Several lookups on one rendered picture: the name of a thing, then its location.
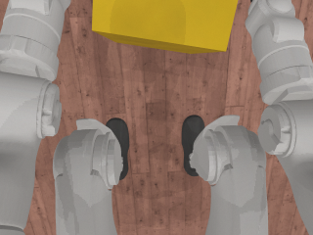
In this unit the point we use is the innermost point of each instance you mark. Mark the right robot upper arm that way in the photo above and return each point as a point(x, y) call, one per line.
point(286, 131)

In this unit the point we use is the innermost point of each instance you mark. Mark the robot left foot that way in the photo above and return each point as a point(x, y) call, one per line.
point(119, 128)

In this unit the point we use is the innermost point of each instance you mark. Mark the robot left forearm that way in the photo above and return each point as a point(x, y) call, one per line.
point(30, 37)

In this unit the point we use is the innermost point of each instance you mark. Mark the robot right forearm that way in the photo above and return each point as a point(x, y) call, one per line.
point(281, 53)

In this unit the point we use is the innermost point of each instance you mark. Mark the left robot upper arm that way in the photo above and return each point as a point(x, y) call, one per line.
point(30, 110)

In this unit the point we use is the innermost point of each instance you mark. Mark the carton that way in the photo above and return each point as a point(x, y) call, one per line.
point(185, 26)

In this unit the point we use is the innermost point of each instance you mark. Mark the robot left shin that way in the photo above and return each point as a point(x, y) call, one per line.
point(81, 123)

